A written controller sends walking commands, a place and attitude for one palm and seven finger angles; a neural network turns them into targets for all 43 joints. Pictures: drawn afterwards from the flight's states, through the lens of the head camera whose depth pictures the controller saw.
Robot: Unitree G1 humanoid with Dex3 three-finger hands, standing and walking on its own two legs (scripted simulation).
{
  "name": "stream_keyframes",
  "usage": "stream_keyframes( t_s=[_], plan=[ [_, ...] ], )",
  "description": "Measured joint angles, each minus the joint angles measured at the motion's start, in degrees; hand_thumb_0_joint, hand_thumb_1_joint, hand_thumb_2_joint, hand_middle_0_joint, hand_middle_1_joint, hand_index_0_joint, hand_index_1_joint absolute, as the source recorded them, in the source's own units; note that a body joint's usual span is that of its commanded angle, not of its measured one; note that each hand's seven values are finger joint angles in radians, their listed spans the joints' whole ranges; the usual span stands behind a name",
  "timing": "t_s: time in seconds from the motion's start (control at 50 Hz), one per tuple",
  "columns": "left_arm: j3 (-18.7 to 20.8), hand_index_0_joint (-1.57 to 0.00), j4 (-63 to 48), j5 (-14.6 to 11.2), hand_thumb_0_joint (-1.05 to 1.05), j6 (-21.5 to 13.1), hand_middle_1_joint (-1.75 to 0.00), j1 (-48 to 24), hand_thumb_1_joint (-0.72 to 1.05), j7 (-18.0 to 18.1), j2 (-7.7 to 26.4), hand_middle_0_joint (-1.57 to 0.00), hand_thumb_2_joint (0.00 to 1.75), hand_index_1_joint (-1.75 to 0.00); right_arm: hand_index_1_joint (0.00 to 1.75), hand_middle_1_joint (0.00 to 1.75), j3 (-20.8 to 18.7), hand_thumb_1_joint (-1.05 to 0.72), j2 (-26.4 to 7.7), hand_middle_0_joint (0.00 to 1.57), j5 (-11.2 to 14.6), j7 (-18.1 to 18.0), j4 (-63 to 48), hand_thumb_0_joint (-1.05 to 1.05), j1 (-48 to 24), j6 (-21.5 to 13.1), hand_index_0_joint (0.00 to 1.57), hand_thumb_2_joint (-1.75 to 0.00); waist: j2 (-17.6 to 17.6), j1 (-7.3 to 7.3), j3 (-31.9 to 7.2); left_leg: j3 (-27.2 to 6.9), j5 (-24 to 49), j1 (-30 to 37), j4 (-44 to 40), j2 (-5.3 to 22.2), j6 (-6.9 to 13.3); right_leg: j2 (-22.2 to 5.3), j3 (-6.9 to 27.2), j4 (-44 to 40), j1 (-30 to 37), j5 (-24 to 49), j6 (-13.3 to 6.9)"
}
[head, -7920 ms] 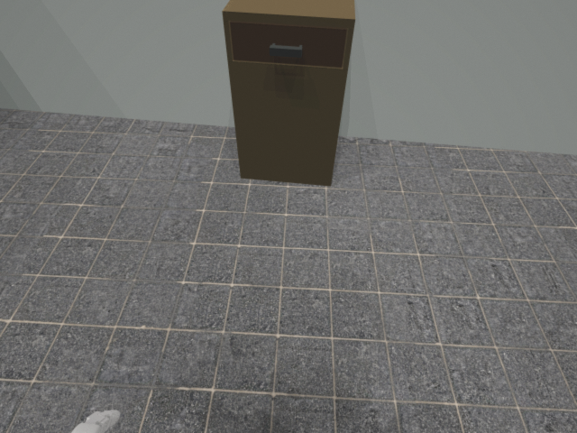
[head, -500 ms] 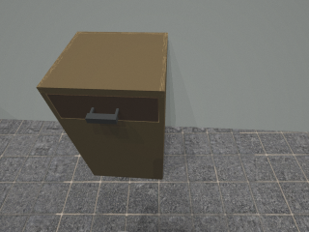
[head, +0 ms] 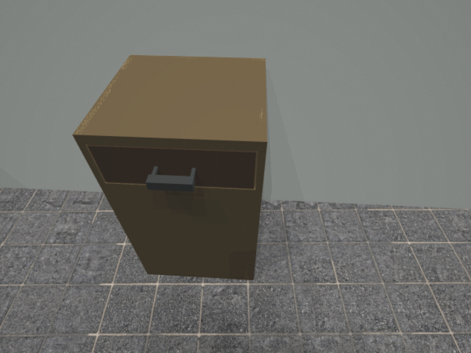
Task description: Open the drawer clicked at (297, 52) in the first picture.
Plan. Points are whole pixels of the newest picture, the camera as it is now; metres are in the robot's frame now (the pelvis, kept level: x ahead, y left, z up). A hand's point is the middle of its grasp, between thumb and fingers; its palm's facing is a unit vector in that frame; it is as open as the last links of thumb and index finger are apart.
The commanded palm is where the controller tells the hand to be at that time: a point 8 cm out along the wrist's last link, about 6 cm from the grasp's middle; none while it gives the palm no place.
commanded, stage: look again from close up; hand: left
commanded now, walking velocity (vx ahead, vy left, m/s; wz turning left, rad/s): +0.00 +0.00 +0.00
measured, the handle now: (172, 176) +0.54 +0.21 -0.07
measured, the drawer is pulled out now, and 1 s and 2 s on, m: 0.00 0.00 0.00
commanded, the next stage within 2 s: raise the hand with hooked fingers in 0.52 s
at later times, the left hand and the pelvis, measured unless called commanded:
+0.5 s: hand out of the picture +0.05 +0.19 -0.17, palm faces +0.00 -0.98 -0.22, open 7.4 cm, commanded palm none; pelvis +0.02 +0.01 +0.00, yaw +0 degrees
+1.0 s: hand (135, 332) +0.17 +0.19 -0.07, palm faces -0.14 -0.26 -0.95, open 8.4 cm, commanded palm +0.16 +0.23 -0.02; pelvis -0.01 -0.02 -0.03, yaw -2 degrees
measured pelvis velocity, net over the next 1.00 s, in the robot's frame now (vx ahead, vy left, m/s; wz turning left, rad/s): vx -0.01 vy -0.02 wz -0.03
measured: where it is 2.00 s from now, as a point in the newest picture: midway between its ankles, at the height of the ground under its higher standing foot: outside the picture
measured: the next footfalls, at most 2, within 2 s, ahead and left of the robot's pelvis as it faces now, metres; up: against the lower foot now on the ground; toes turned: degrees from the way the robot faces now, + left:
none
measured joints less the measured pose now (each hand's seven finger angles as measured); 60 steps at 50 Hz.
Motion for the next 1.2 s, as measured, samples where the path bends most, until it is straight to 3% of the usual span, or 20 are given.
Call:
stream_keyframes(
  t_s=[0.1,0.2,0.46,0.64,0.66,0.7,0.74,0.78,0.84,0.9,0.94,1.0,1.04,1.08,1.14,1.2],
  plan=[
    [-1.13,-0.20,-0.39,-0.10,0.01,-1.07,-0.30,0.75,0.93,0.88,-0.15,-0.20,0.90,-0.30,0.30,0.30,0.17,-0.94,-0.46,0.20,-0.02,0.99,-0.21,0.00,1.01,0.32,0.20,-0.90,0.88,-0.76,0.66,-0.61,-1.02,-1.54,2.39,1.64,-0.31,1.59,-0.62,-1.65,0.35,0.95,-0.32],
    [-1.78,-0.20,-1.30,-0.40,0.01,-0.94,-0.30,0.60,0.92,0.50,0.47,-0.20,0.90,-0.30,0.30,0.30,0.66,-0.92,-0.62,0.20,-0.43,1.48,-1.21,0.00,3.03,-0.33,0.20,-0.90,1.04,-1.89,1.47,-0.62,-2.34,-2.72,4.40,1.45,0.30,1.31,-0.61,0.22,-0.74,-0.26,-0.16],
    [-1.48,-0.20,-1.77,-0.83,0.01,-0.78,-0.30,-2.00,0.91,0.66,1.94,-0.20,0.90,-0.30,0.30,0.30,2.38,-0.91,1.54,0.20,-0.28,0.88,2.28,0.01,4.47,-1.06,0.20,-0.90,0.48,-1.74,0.96,0.27,-2.79,0.85,2.01,0.36,0.74,0.33,0.30,-0.28,1.76,-1.45,0.57],
    [-1.34,-0.20,-0.87,-0.66,0.01,-0.92,-0.30,-2.08,0.92,1.11,1.81,-0.20,0.90,-0.30,0.30,0.30,1.95,-0.91,0.99,0.20,-0.04,0.60,3.29,0.01,2.83,-1.21,0.20,-0.90,0.07,-1.41,1.36,0.16,-2.72,1.19,1.65,0.64,0.48,0.62,0.20,-1.80,2.71,-1.16,0.65],
    [-1.64,-0.20,-9.31,2.10,0.01,2.57,-0.30,0.52,0.92,1.25,2.02,-0.20,0.90,-0.30,0.30,0.30,2.01,-0.92,0.46,0.20,0.44,0.29,1.18,0.01,3.48,-1.57,0.20,-0.90,0.13,-0.90,1.45,0.35,-3.07,0.58,2.17,0.89,0.53,0.86,0.41,-1.49,1.99,-1.06,0.61],
    [-2.95,-0.20,-28.76,6.47,0.02,3.48,-0.30,5.85,0.92,3.82,3.86,-0.21,0.89,-0.30,0.30,0.30,1.60,-0.92,-0.50,0.20,1.10,-1.21,-3.02,0.02,5.34,-7.17,0.20,-0.90,-0.57,0.34,1.27,1.18,-2.90,0.13,1.47,0.22,0.59,0.20,1.15,1.38,-0.42,-1.62,-0.20],
    [-3.90,-0.20,-42.07,9.37,0.02,4.17,-0.31,7.48,0.90,7.81,5.52,-0.21,0.89,-0.31,0.30,0.30,0.61,-0.92,-1.66,0.20,1.85,-2.26,-6.03,0.02,5.29,-11.52,0.20,-0.90,-0.62,-0.06,-0.04,1.10,-2.24,-1.30,1.48,-1.00,0.60,-1.04,1.15,4.24,-2.88,-2.82,-0.50],
    [-4.39,-0.20,-50.43,15.77,0.02,4.51,-0.33,6.01,0.87,10.55,6.75,-0.21,0.88,-0.32,0.30,0.30,-0.23,-0.92,-3.38,0.20,1.28,-2.17,-9.70,0.02,3.52,-12.79,0.20,-0.90,0.73,-1.00,-1.53,0.40,-2.44,-4.26,3.56,-1.32,0.77,-1.29,1.16,5.02,-4.82,-3.84,0.28],
    [-3.87,-0.20,-56.59,28.44,0.01,3.74,-0.36,2.66,0.83,14.29,8.49,-0.21,0.86,-0.35,0.30,0.30,-1.18,-0.91,-5.30,0.20,-0.28,-0.94,-15.78,0.02,-1.33,-10.70,0.20,-0.90,2.82,-1.46,-3.98,0.60,-3.36,-9.29,7.26,-0.28,0.64,-0.41,1.40,7.64,-9.66,-3.53,0.39],
    [-3.37,-0.20,-58.20,41.06,0.01,2.41,-0.39,1.74,0.77,17.29,9.28,-0.21,0.84,-0.39,0.30,0.30,-2.09,-0.91,-5.26,0.20,-1.21,1.00,-21.46,0.01,-6.10,-6.52,0.20,-0.90,2.29,-0.48,-5.85,1.81,-4.20,-13.62,10.31,0.85,0.04,0.60,2.64,11.22,-14.87,-4.11,-0.50],
    [-3.91,-0.20,-58.32,47.53,0.01,0.90,-0.42,2.85,0.73,18.03,9.11,-0.21,0.82,-0.41,0.30,0.30,-2.38,-0.91,-5.16,0.20,-1.31,2.21,-24.68,0.01,-8.26,-3.90,0.20,-0.90,0.97,0.86,-6.28,2.35,-4.59,-15.87,11.88,1.46,-0.38,1.15,3.18,13.27,-17.61,-4.54,-1.06],
    [-5.25,-0.21,-58.18,55.05,0.00,-1.71,-0.46,6.21,0.66,19.11,9.04,-0.21,0.79,-0.46,0.30,0.30,-2.47,-0.91,-5.50,0.20,-1.80,3.13,-28.40,0.01,-9.93,-1.25,0.20,-0.90,-1.20,2.91,-6.22,1.86,-5.18,-19.17,14.50,1.99,-0.97,1.53,2.69,16.11,-20.88,-5.45,-1.80],
    [-5.60,-0.22,-57.99,58.89,0.00,-3.12,-0.49,8.04,0.61,20.40,9.80,-0.22,0.77,-0.49,0.30,0.30,-2.67,-0.91,-5.73,0.20,-2.65,3.10,-30.02,0.01,-10.39,0.11,0.20,-0.90,-2.27,4.23,-6.03,0.84,-5.75,-21.52,16.70,2.15,-1.33,1.56,1.68,18.10,-22.76,-6.33,-2.29],
    [-5.13,-0.23,-58.34,60.99,0.00,-4.48,-0.52,8.92,0.56,22.01,11.11,-0.24,0.75,-0.52,0.30,0.30,-2.84,-0.90,-5.76,0.20,-3.40,2.80,-30.69,0.01,-10.81,1.15,0.20,-0.90,-2.70,5.30,-5.98,-0.41,-6.61,-23.83,19.36,2.25,-1.67,1.52,0.46,20.31,-24.41,-7.44,-2.76],
    [-3.52,-0.25,-60.13,61.58,0.00,-6.79,-0.56,7.30,0.48,24.66,13.62,-0.25,0.72,-0.56,0.30,0.30,-2.68,-0.90,-5.23,0.20,-4.06,2.07,-30.16,0.01,-11.61,1.81,0.20,-0.90,-2.08,6.15,-6.30,-2.35,-8.38,-27.13,24.00,2.35,-1.95,1.44,-1.40,23.93,-26.53,-9.38,-3.33],
    [-1.51,-0.26,-61.53,61.06,0.00,-8.49,-0.61,2.71,0.40,26.61,15.23,-0.26,0.69,-0.61,0.30,0.30,-1.85,-0.90,-4.00,0.20,-4.38,1.95,-29.13,0.01,-12.27,1.94,0.20,-0.90,-0.47,5.88,-6.71,-3.63,-10.01,-29.41,27.82,2.47,-2.22,1.45,-2.58,26.94,-28.02,-10.98,-3.67]
  ],
)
